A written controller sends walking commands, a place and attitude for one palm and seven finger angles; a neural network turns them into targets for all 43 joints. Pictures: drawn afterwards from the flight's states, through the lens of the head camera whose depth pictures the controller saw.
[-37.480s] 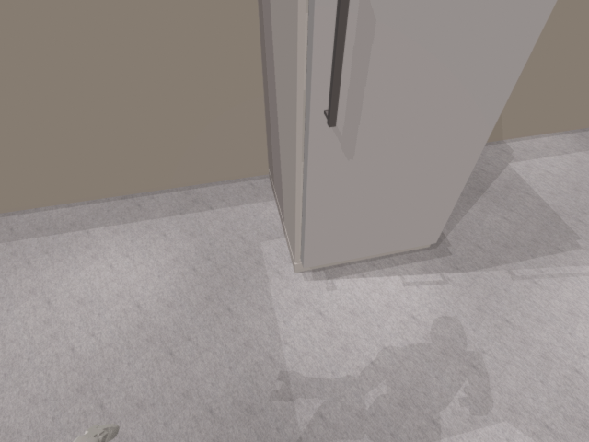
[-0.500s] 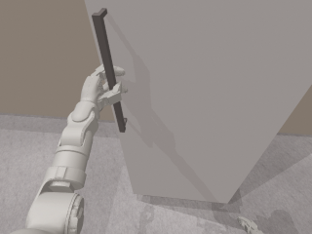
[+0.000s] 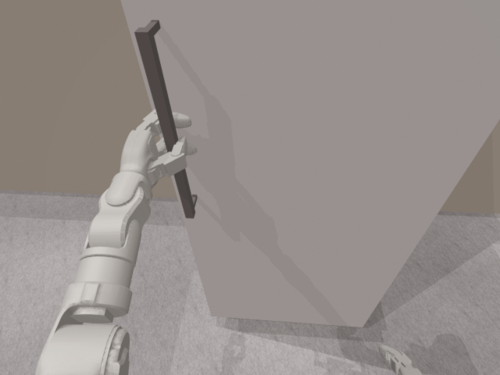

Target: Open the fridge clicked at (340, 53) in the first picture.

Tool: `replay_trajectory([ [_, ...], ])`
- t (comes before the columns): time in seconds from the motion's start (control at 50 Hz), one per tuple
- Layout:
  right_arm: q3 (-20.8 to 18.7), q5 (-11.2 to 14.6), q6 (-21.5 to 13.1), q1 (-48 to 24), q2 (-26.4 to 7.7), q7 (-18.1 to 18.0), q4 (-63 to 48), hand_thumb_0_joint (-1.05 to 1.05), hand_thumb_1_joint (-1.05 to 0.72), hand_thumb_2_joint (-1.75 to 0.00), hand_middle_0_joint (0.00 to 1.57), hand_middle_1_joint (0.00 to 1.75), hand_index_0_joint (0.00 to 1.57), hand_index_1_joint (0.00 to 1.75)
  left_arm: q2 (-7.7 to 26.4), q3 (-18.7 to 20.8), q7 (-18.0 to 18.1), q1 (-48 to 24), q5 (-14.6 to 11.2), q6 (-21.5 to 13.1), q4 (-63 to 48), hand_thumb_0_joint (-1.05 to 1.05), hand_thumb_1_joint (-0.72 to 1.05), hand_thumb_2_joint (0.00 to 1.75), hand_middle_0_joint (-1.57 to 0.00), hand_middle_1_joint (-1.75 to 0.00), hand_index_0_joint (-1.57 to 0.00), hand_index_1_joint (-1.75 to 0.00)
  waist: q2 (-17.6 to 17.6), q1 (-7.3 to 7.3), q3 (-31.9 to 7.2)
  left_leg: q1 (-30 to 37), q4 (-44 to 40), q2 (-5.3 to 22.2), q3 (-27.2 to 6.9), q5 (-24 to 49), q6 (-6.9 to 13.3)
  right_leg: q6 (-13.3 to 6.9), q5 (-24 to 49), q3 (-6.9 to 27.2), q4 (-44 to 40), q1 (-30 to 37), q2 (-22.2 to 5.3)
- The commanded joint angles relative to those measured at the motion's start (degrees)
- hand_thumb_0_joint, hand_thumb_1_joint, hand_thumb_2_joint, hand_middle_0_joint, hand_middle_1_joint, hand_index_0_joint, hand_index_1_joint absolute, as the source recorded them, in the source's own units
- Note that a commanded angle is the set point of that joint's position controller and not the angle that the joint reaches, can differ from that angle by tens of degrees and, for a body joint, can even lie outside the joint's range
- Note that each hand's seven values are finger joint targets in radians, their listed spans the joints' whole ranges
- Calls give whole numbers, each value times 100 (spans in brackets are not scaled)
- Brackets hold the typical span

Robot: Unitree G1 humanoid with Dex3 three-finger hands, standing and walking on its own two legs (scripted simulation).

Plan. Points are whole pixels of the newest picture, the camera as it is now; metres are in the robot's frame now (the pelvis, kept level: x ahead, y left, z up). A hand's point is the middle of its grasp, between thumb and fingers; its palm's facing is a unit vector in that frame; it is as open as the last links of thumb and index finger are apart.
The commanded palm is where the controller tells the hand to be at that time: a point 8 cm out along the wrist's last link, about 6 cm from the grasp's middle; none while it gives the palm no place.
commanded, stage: grip the handle and tug to test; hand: left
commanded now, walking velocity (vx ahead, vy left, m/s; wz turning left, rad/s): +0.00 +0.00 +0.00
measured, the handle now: (175, 139) +0.45 +0.14 +0.17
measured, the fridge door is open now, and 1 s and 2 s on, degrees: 0 20 41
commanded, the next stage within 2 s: pull the door a little, standing still in 0.12 s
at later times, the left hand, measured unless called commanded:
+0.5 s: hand (176, 183) +0.34 +0.12 +0.18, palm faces -0.06 -1.00 -0.01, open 5.6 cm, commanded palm +0.29 +0.17 +0.18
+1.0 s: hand (179, 260) +0.22 +0.09 +0.16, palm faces -0.06 -0.98 -0.21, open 6.6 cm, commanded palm +0.19 +0.14 +0.18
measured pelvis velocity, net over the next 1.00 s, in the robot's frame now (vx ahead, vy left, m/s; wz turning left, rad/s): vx -0.06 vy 0.00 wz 0.01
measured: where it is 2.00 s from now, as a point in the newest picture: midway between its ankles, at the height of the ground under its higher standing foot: outside the picture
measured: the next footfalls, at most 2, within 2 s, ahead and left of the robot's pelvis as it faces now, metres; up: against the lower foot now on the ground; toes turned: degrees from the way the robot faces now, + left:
left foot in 1.32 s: -0.02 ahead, +0.11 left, +0.00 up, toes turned +9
left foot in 1.82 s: -0.19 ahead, -0.06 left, +0.00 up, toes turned +31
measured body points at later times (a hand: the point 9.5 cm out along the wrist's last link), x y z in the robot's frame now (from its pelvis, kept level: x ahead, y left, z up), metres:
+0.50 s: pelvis +0.01 +0.00 +0.00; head -0.02 -0.03 +0.45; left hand +0.34 +0.17 +0.18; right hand +0.21 -0.23 -0.08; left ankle +0.01 +0.11 -0.74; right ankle -0.05 -0.09 -0.74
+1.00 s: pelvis -0.06 +0.00 +0.00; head -0.05 -0.02 +0.45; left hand +0.22 +0.15 +0.17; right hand +0.11 -0.21 -0.10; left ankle +0.01 +0.11 -0.74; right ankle -0.05 -0.09 -0.74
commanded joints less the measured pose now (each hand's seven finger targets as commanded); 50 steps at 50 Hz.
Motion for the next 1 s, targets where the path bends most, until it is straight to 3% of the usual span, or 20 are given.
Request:
replay_trajectory([
  [0.0, -256, -14, -267, -690, -701, -26, -982, 0, -90, -90, 20, 30, 20, 30, 838, 288, -134, -1514, -96, -282, -1769, 0, 90, 90, -45, -140, -45, -140, -478, 320, -1705, 1208, 66, -139, -229, 2306, 239, 123, 3323, -33, -117, 263, -50],
  [0.1, -245, -8, -193, -818, -688, -9, -1099, 0, -90, -90, 20, 30, 20, 30, 886, 331, -142, -1079, -107, -51, -2388, 0, 90, 90, -45, -140, -45, -140, -407, 370, -1757, 1239, 74, -136, -202, 2496, 226, 129, 3585, -34, -58, 387, -74],
  [0.16, -224, -2, -172, -914, -631, 5, -1161, 0, -90, -90, 20, 30, 20, 30, 693, 157, -132, -975, -109, 80, -2841, 0, 90, 90, -45, -140, -45, -140, -319, 332, -1764, 1390, 113, -123, -210, 2769, 234, 146, 3821, -32, -30, 305, -70],
  [0.2, -233, -27, -121, -902, -679, -10, -1146, 0, -90, -90, 20, 30, 20, 30, 960, 404, -92, -727, -101, 167, -2863, 0, 90, 90, -45, -140, -45, -140, -441, 384, -1771, 1330, 125, -123, -200, 2784, 232, 158, 3961, -13, -28, 432, -97],
  [0.22, -198, -13, -109, -978, -628, -16, -1124, 0, -90, -90, 20, 30, 20, 30, 614, 13, -111, -1112, -89, 225, -2891, 0, 90, 90, -45, -140, -45, -140, -358, 257, -1579, 1305, 113, -148, -184, 2659, 243, 172, 3866, -20, -57, 245, -97],
  [0.24, -203, -6, -105, -951, -622, -36, -1056, 0, -90, -90, 20, 30, 20, 30, 550, -61, -87, -1432, -107, 284, -2805, 0, 90, 90, -45, -140, -45, -140, -430, 158, -1450, 1327, 131, -136, -209, 2462, 234, 185, 3653, -25, -111, 67, -76],
  [0.3, -207, -43, -69, -1009, -646, -43, -1132, 0, -90, -90, 20, 30, 20, 30, 657, 93, -41, -823, -77, 358, -2970, 0, 90, 90, -45, -140, -45, -140, -377, 316, -1596, 1390, 126, -143, -243, 2535, 226, 143, 3572, -31, -87, 203, -88],
  [0.32, -181, -44, -62, -1077, -594, -28, -1175, 0, -90, -90, 20, 30, 20, 30, 562, 9, -55, -726, -81, 357, -3178, 0, 90, 90, -45, -140, -45, -140, -262, 324, -1680, 1414, 127, -153, -251, 2658, 232, 144, 3734, -35, -48, 250, -112],
  [0.38, -150, -55, -19, -1186, -558, -4, -1271, 0, -90, -90, 20, 30, 20, 30, 526, -8, -114, -146, -111, 393, -3554, 0, 90, 90, -45, -140, -45, -140, -429, 378, -1718, 1382, 116, -154, -262, 2647, 220, 180, 3917, -40, -12, 356, -133],
  [0.5, -100, -45, 102, -1378, -522, 59, -1528, 0, -90, -90, 20, 30, 20, 30, 534, -69, -212, 1261, -151, 509, -4588, 0, 90, 90, -45, -140, -45, -140, -509, 470, -1454, 1235, 61, -112, -274, 2516, 218, 195, 3870, -55, -7, 400, -155],
  [0.52, -80, -38, 112, -1432, -495, 54, -1535, 0, -90, -90, 20, 30, 20, 30, 634, -1, -196, 1064, -151, 527, -4828, 0, 90, 90, -45, -140, -45, -140, -395, 442, -1498, 1254, 44, -129, -273, 2481, 222, 185, 3827, -40, -24, 380, -153],
  [0.54, -29, -75, 136, -1408, -470, -56, -1637, 0, -90, -90, 20, 30, 20, 30, 1498, 91, 294, -216, 357, -337, -5720, 0, 90, 90, -45, -140, -45, -140, -92, 255, -641, 1245, 464, 85, -204, 2393, 378, 559, 3626, 415, -538, -675, -453],
  [0.56, -71, -181, 219, -1315, -420, -108, -1360, 0, -90, -90, 20, 30, 20, 30, 819, -225, 477, 900, 417, -555, -4703, 0, 90, 90, -45, -140, -45, -140, -402, 183, -575, 1291, 612, 93, -320, 2338, 372, 598, 3486, 286, -581, -797, -498],
  [0.58, -87, -218, 290, -1305, -419, -92, -1399, 0, -90, -90, 20, 30, 20, 30, 575, -497, 533, 1471, 495, -674, -4588, 0, 90, 90, -45, -140, -45, -140, -630, 230, -662, 1296, 594, 149, -303, 2311, 337, 667, 3589, 261, -576, -806, -513],
  [0.6, -117, -227, 356, -1312, -437, -108, -1439, 0, -90, -90, 20, 30, 20, 30, 715, -462, 568, 1493, 531, -837, -4890, 0, 90, 90, -45, -140, -45, -140, -742, 247, -829, 1346, 533, 168, -356, 2468, 313, 632, 3708, 178, -483, -661, -515],
  [0.66, -162, -232, 538, -1327, -375, -109, -1535, 0, -90, -90, 20, 30, 20, 30, 691, -598, 657, 1622, 608, -1145, -5343, 0, 90, 90, -45, -140, -45, -140, -381, 149, -1209, 1620, 529, 272, -319, 2941, 295, 620, 3793, 210, -295, -628, -535],
  [0.76, -197, -223, 634, -1314, -286, -113, -1657, 0, -90, -90, 20, 30, 20, 30, 708, -672, 764, 1998, 663, -1441, -5835, 0, 90, 90, -45, -140, -45, -140, -138, 97, -1546, 1808, 452, 427, -376, 3315, 254, 534, 3206, 146, -168, -661, -483],
  [0.82, -172, -239, 570, -1298, -234, -114, -1688, 0, -90, -90, 20, 30, 20, 30, 604, -825, 799, 2252, 679, -1558, -5963, 0, 90, 90, -45, -140, -45, -140, -124, 72, -1458, 1666, 212, 528, -577, 3190, 243, 447, 2298, 53, -144, -715, -391],
  [0.92, -143, -301, 350, -1261, -211, -124, -1596, 0, -90, -90, 20, 30, 20, 30, 455, -1032, 853, 2332, 741, -1786, -6053, 0, 90, 90, -45, -140, -45, -140, 48, 0, -977, 869, -604, 638, -1062, 1362, 243, 353, 464, 31, -257, -790, -196],
  [0.98, -141, -333, 202, -1324, -217, -147, -1508, 0, -90, -90, 20, 30, 20, 30, 417, -1079, 878, 2311, 764, -1863, -6102, 0, 90, 90, -45, -140, -45, -140, 292, 10, -786, 199, -1252, 816, -1603, 45, 323, 274, -97, 170, 61, -567, -80],
])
